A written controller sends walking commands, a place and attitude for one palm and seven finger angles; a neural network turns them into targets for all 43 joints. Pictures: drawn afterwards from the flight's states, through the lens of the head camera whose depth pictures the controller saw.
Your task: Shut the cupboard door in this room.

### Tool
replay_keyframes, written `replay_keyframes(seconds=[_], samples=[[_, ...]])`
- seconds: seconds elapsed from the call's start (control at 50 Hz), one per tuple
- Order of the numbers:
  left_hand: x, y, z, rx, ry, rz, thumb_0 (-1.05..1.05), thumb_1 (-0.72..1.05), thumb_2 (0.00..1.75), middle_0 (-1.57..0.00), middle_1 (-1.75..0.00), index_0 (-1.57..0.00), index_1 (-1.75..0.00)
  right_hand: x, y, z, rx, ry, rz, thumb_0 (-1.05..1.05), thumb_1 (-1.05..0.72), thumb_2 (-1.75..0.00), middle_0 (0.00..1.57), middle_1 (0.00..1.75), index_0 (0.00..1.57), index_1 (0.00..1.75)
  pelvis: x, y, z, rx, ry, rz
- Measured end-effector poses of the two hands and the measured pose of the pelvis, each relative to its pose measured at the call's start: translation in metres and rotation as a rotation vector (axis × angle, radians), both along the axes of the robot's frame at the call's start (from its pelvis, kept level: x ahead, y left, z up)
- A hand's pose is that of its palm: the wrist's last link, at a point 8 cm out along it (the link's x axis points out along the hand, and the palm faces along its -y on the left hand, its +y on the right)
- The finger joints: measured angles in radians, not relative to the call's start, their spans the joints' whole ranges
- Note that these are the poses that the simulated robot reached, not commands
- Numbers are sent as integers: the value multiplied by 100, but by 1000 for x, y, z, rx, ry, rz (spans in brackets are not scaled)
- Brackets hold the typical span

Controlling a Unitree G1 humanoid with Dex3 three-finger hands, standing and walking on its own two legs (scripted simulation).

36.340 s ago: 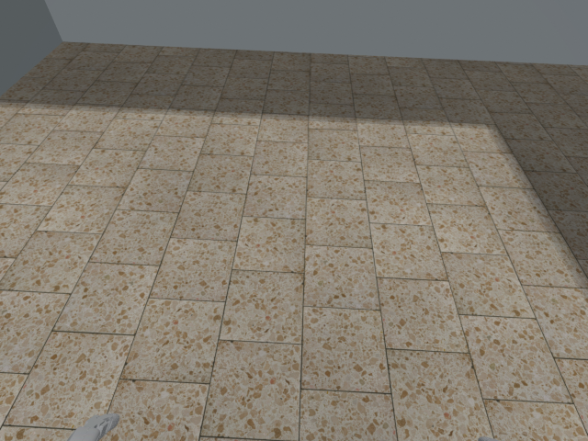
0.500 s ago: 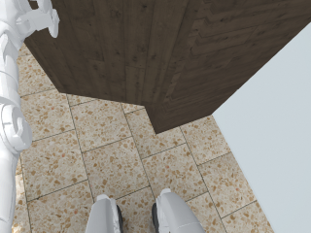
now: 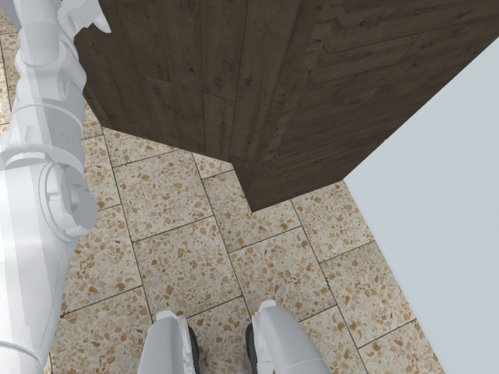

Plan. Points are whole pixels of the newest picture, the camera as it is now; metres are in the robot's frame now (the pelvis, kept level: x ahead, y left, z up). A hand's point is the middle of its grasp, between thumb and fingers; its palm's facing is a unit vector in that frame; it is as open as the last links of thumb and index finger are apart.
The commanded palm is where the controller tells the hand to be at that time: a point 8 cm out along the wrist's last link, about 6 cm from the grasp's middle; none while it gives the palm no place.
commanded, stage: pull the fist back off the door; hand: left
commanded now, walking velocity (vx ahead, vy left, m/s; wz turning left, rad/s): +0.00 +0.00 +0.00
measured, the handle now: out of the picture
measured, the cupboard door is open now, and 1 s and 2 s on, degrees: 54 54 54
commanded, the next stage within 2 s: draw the hand back to the body in 0.68 s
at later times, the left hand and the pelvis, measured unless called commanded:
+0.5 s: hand (99, 59) +0.53 +0.12 +0.11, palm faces +0.09 -1.00 +0.01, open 3.1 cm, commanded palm +0.49 +0.16 +0.12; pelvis +0.02 -0.02 +0.04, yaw +2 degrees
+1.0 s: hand (72, 72) +0.48 +0.14 +0.14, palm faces +0.10 -0.99 -0.03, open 3.1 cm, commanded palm +0.43 +0.19 +0.15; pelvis +0.02 -0.02 +0.05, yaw +1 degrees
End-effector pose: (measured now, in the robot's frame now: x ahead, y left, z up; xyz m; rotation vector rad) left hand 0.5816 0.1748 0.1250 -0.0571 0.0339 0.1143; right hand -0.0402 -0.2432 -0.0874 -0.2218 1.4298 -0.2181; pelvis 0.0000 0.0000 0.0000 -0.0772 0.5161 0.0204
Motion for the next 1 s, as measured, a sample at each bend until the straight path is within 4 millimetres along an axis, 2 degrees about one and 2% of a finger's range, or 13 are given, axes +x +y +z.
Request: replay_keyframes(seconds=[0.08, 0.16, 0.24, 0.34, 0.44, 0.54, 0.64, 0.76, 0.82, 0.9, 1.0], samples=[[-11, -9, -1, 124, -20, 18, 2, 90, 91, -130, -150, -130, -150, -9, 11, 0, 69, 32, -34, 0, -90, -90, 20, 30, 20, 30, 3, -3, 7, 10, -20, -3], [-21, -18, 1, 82, 18, -27, 2, 90, 90, -130, -150, -130, -150, -13, 12, 7, 93, 47, -75, 0, -90, -90, 20, 30, 20, 30, 8, -7, 19, 19, -56, -5], [-28, -19, 9, 32, 41, -16, 2, 90, 90, -130, -150, -130, -150, -11, 3, 17, 74, 24, -86, 0, -90, -90, 20, 30, 20, 30, 13, -11, 29, 26, -86, -7], [-41, -9, 21, 83, -25, 1, 1, 90, 90, -130, -150, -130, -150, -1, -15, 25, 46, -7, -69, 0, -90, -90, 20, 30, 20, 30, 17, -15, 35, 37, -114, -9], [-64, -2, 4, 87, 15, -28, 1, 90, 90, -130, -150, -130, -150, 18, -31, 27, 28, -20, -36, 0, -90, -90, 20, 30, 20, 30, 18, -17, 39, 46, -139, -1], [-89, -1, -15, 32, 8, -12, 1, 90, 90, -130, -150, -130, -150, 48, -43, 28, -5, -76, 2, 0, -90, -90, 20, 30, 20, 30, 18, -18, 41, 50, -156, 8], [-102, -8, -1, 68, -98, -28, 2, 90, 90, -130, -150, -130, -150, 80, -45, 22, -12, -160, 30, 0, -90, -90, 20, 30, 20, 30, 17, -17, 39, 52, -171, 15], [-97, -12, 5, 84, -16, -41, 1, 90, 90, -130, -150, -130, -150, 102, -34, 16, 20, -229, 33, 0, -91, -90, 20, 30, 20, 30, 14, -17, 39, 57, -187, 17], [-96, -10, 5, 55, 5, -18, 1, 90, 90, -130, -150, -130, -150, 101, -28, 16, 35, -242, 32, 0, -91, -90, 20, 30, 20, 30, 12, -17, 40, 60, -187, 13], [-100, -3, 11, 43, -51, -4, 1, 90, 90, -130, -150, -130, -150, 91, -23, 15, 51, -226, 21, 0, -90, -90, 20, 30, 20, 30, 12, -16, 41, 63, -188, 0], [-124, 16, 17, 95, -69, -11, 1, 90, 90, -130, -150, -130, -150, 79, -20, 19, 67, -202, -20, 0, -90, -90, 20, 30, 20, 30, 17, -15, 49, 67, -221, -16]])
